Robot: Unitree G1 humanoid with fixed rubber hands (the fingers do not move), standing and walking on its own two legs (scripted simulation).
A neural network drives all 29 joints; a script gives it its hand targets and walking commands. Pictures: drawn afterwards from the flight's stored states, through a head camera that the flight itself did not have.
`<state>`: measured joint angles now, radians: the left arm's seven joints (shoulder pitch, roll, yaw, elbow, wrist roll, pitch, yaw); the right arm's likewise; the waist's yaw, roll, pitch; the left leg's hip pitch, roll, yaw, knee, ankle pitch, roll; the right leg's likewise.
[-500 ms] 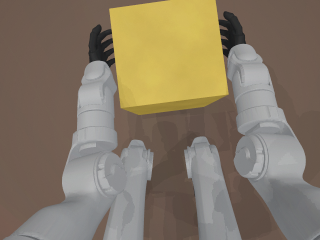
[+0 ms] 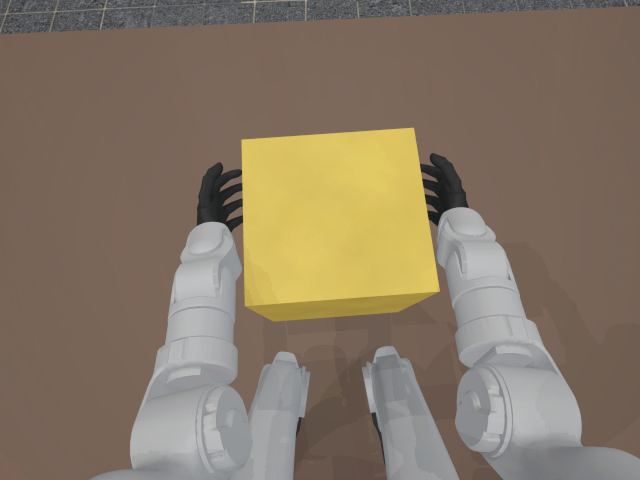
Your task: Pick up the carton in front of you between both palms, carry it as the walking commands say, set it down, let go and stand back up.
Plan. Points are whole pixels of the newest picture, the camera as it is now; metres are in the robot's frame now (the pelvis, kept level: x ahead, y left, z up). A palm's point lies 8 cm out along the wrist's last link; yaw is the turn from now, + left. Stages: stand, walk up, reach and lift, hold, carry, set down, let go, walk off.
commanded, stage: reach and lift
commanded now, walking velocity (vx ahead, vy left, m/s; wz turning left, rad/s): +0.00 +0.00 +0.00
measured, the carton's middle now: (332, 240) +0.41 +0.00 -0.11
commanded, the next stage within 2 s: hold in 1.78 s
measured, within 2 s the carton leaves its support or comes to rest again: neither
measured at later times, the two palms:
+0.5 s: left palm (156, 204) +0.37 +0.15 +0.12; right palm (501, 196) +0.37 -0.15 +0.11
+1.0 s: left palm (94, 189) +0.35 +0.15 +0.19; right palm (552, 187) +0.34 -0.15 +0.19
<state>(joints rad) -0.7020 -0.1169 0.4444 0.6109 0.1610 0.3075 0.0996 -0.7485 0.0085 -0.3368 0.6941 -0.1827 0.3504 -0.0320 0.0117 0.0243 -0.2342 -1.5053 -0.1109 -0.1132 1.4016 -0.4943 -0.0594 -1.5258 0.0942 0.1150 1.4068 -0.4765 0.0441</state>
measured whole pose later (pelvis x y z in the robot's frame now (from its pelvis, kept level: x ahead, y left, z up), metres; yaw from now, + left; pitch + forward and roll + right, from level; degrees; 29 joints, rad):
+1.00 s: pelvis +0.05 +0.01 +0.17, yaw -1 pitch -3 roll +0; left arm -0.33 -0.17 0.32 0.42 0.30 0.58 0.00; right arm -0.30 0.16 -0.29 0.41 -0.30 0.62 0.00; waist 0.00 0.01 -0.02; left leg -0.18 -0.05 -0.15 0.47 -0.23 -0.01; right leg -0.19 0.04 0.14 0.46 -0.21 0.02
